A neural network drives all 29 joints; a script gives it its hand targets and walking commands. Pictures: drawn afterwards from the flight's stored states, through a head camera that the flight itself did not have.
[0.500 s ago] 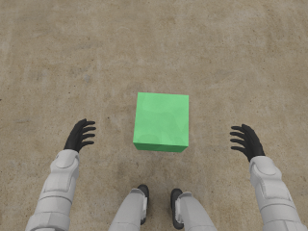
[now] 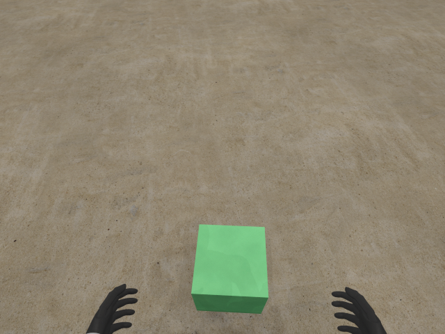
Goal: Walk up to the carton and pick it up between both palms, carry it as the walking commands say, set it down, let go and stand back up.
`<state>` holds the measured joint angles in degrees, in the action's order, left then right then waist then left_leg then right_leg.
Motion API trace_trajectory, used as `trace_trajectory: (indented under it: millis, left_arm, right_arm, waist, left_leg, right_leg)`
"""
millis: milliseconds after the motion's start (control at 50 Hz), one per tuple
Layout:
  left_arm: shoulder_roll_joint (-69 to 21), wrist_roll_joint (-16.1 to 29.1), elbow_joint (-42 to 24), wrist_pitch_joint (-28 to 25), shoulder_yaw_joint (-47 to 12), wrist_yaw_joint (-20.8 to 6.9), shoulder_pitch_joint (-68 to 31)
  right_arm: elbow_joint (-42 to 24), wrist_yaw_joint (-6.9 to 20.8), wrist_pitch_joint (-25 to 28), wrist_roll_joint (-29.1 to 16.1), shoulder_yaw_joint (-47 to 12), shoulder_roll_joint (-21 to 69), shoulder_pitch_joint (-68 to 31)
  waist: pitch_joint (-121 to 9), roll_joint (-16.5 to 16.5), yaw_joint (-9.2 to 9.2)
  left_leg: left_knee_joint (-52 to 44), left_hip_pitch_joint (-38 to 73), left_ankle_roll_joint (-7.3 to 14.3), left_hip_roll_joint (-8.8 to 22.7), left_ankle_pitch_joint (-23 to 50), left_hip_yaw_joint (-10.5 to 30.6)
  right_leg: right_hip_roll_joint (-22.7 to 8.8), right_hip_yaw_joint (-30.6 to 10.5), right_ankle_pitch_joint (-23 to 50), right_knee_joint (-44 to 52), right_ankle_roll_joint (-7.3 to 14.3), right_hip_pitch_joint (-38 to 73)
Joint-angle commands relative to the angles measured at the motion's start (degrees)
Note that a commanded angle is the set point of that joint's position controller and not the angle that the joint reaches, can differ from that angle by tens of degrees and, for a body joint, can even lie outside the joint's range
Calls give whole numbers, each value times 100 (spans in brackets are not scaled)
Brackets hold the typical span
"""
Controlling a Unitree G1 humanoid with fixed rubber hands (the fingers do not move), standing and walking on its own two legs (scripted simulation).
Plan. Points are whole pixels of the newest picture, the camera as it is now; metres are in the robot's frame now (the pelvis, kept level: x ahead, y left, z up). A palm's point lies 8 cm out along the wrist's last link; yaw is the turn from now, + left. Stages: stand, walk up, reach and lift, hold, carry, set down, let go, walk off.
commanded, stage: let go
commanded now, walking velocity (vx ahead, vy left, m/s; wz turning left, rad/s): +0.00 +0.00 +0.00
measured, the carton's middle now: (230, 269) +0.46 +0.00 -0.65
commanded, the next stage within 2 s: stand in 0.24 s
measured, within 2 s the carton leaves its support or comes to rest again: neither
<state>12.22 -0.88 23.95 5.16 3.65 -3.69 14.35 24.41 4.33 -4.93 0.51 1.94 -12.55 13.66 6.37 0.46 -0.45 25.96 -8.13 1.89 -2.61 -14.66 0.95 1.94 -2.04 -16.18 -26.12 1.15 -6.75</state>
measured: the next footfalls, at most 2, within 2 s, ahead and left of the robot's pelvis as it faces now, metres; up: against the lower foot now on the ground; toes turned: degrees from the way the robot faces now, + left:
none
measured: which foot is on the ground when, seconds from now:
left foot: down 0.00-1.00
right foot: down 0.00-1.00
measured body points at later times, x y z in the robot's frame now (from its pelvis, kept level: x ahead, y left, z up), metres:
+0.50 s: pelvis +0.00 -0.01 +0.00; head -0.06 +0.00 +0.44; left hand +0.13 +0.29 -0.08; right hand +0.13 -0.31 -0.08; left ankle +0.00 +0.10 -0.74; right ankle -0.02 -0.11 -0.74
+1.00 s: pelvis -0.02 +0.00 +0.00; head -0.08 +0.01 +0.45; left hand +0.07 +0.30 -0.11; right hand +0.07 -0.31 -0.10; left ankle +0.00 +0.10 -0.74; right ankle -0.02 -0.11 -0.74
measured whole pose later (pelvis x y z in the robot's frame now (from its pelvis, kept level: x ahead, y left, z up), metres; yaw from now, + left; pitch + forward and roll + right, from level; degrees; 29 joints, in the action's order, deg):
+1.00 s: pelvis -0.02 +0.00 +0.00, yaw -2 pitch -3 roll +0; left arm 21.0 -1.7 51.9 -1.4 -0.1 -0.2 16.2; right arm 54.9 -0.1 1.6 1.6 0.9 -20.6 11.7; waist -5.0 1.2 0.4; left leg 24.3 -9.0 1.6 -1.5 -12.1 -0.2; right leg 2.8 -3.3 -12.8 -23.9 1.3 -7.8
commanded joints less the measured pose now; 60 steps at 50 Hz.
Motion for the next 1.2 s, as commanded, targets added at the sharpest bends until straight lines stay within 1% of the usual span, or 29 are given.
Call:
trace_trajectory:
  millis: [0,60,100,180,240,260,280,300,320,360,380,400,420,460,480,520,540,580,620,660,680,740,820,900,920,1000,1040,1060,1180]
  left_arm:
    - [582,126,-701,-133,-12,7,-333]
    - [560,-137,-598,158,156,-9,-201]
    - [570,45,-477,118,131,56,-131]
    - [627,-47,-743,54,9,81,-311]
    - [1618,-151,217,-235,314,417,-71]
    - [1293,-198,367,-303,131,404,-155]
    - [1425,-210,342,-367,164,393,-150]
    - [1198,-195,484,-388,105,393,-296]
    - [1366,-111,586,-505,176,359,-416]
    - [1412,-151,825,-620,128,353,-257]
    - [1385,-146,898,-663,110,331,-256]
    - [1344,-182,977,-679,104,325,-432]
    - [1388,-95,1002,-678,61,286,-284]
    - [1671,-232,1126,-660,201,327,-234]
    - [1695,-164,1093,-678,124,324,-326]
    - [1878,-122,1346,-784,186,426,-203]
    - [1700,-183,1384,-780,121,403,-222]
    - [1722,-148,1470,-732,127,417,-320]
    - [1799,-77,1614,-677,133,378,-184]
    - [2030,-202,1787,-760,88,369,-135]
    - [1977,-143,1835,-770,46,357,1]
    - [1914,-101,1981,-788,-5,402,-73]
    - [1801,-59,2095,-717,-125,368,-327]
    - [2082,-136,2328,-754,-34,422,-257]
    - [2019,-94,2397,-746,-65,433,-88]
    - [1958,-135,2464,-814,-109,401,-286]
    - [2137,-55,2620,-859,-149,361,-375]
    - [2087,-44,2548,-851,-130,391,-195]
    - [1904,-30,2887,-720,-189,446,-399]
  right_arm:
    - [-702,-58,101,-1,192,-577,-416]
    - [-568,-74,-136,179,288,-702,-374]
    - [-767,-63,-128,14,154,-586,-360]
    - [-728,-167,-241,151,206,-550,-232]
    - [402,-323,116,130,421,-1330,-302]
    - [481,-310,250,150,401,-1412,-136]
    - [565,-286,376,181,444,-1402,-510]
    - [734,-384,415,230,431,-1373,-421]
    - [841,-398,448,211,326,-1246,-581]
    - [972,-438,515,249,292,-1282,-289]
    - [1059,-423,555,237,377,-1382,-466]
    - [1240,-450,563,157,379,-1484,-216]
    - [1105,-390,658,158,357,-1424,-624]
    - [1385,-406,709,130,320,-1602,-357]
    - [1392,-452,659,162,307,-1702,-534]
    - [1451,-436,677,160,334,-1637,-579]
    - [1531,-445,691,171,360,-1586,-501]
    - [1608,-406,709,162,279,-1512,-631]
    - [1798,-486,678,207,184,-1676,-554]
    - [1918,-514,723,133,176,-1763,-416]
    - [1982,-495,725,100,241,-2048,-470]
    - [2089,-460,750,95,242,-1912,-436]
    - [2274,-466,825,134,199,-1929,-761]
    - [2544,-466,797,147,131,-1724,-701]
    - [2595,-463,766,113,159,-2005,-780]
    - [2864,-487,798,57,133,-1969,-565]
    - [2877,-433,812,96,35,-1712,-803]
    - [2777,-418,845,77,146,-2077,-906]
    - [3023,-474,802,133,79,-1902,-642]
  waist:
    - [-572,42,-51]
    - [-214,-170,-66]
    - [-282,303,87]
    - [-510,51,23]
    - [-1554,322,197]
    - [-1511,3,-73]
    - [-941,98,129]
    - [-729,-300,-8]
    - [-1125,50,187]
    - [-801,-196,-13]
    - [-429,-21,129]
    - [-912,127,-28]
    - [-1018,-472,49]
    - [-653,392,94]
    - [-583,-27,177]
    - [-727,-85,103]
    - [-1128,177,-27]
    - [-735,91,176]
    - [-809,-641,229]
    - [-518,82,191]
    - [-741,-109,143]
    - [-423,424,47]
    - [-820,-350,84]
    - [-403,-46,76]
    - [-544,-515,133]
    - [-364,187,95]
    - [-579,-191,58]
    - [-600,74,66]
    - [-762,-112,20]
  left_leg:
    - [-243,729,-199,76,2012,195]
    - [-330,790,-364,143,1231,98]
    - [-127,652,-190,105,1805,149]
    - [-78,969,-208,145,2031,206]
    - [143,19,-269,403,1169,287]
    - [-92,358,-261,454,1121,390]
    - [-116,100,-245,415,936,405]
    - [-117,-178,-147,534,819,369]
    - [-212,-256,-147,546,609,634]
    - [-360,-292,-107,581,477,495]
    - [-246,-518,-41,663,862,590]
    - [-346,-321,-133,632,598,453]
    - [-296,-148,-98,675,751,517]
    - [-455,-326,-44,767,877,755]
    - [-413,-422,-27,673,974,636]
    - [-137,-263,-108,646,945,585]
    - [-199,-81,-151,634,694,512]
    - [-408,-333,-31,714,873,710]
    - [-634,-408,-99,707,589,706]
    - [-579,-463,-71,724,402,677]
    - [-651,-279,-6,867,223,786]
    - [-480,-177,-78,710,593,624]
    - [-553,-98,-53,789,527,636]
    - [-878,-590,82,870,-62,957]
    - [-799,-379,35,818,-192,769]
    - [-741,-395,45,860,221,716]
    - [-813,-146,58,865,105,692]
    - [-745,-227,63,888,24,826]
    - [-907,-3,48,853,337,752]
  right_leg:
    - [30,-3,1501,374,-218,-277]
    - [1,91,814,441,-175,-156]
    - [33,36,1430,342,-214,-227]
    - [16,-36,1635,319,-234,-221]
    - [-533,-410,1855,340,-215,319]
    - [-580,-535,1801,341,-131,-129]
    - [-451,-404,1259,490,-202,-472]
    - [-530,-609,1173,636,-97,-584]
    - [-460,-513,734,509,-110,-344]
    - [-567,-751,1076,586,-58,-480]
    - [-585,-730,1265,484,19,-702]
    - [-550,-627,995,555,-52,-369]
    - [-584,-648,1049,517,-11,-555]
    - [-533,-599,982,518,-11,-589]
    - [-552,-622,1070,553,-47,-588]
    - [-792,-1047,1478,686,-309,-569]
    - [-668,-839,999,760,-161,-413]
    - [-655,-858,1047,587,22,-539]
    - [-544,-777,854,567,44,-393]
    - [-543,-831,693,629,1,-531]
    - [-634,-835,677,713,54,-513]
    - [-587,-926,558,879,-113,-938]
    - [-643,-758,874,673,89,-667]
    - [-605,-833,512,710,127,-536]
    - [-641,-1011,384,803,109,-608]
    - [-669,-1066,395,906,54,-696]
    - [-686,-1185,236,905,90,-719]
    - [-688,-1084,260,1033,152,-688]
    - [-614,-910,743,834,139,-362]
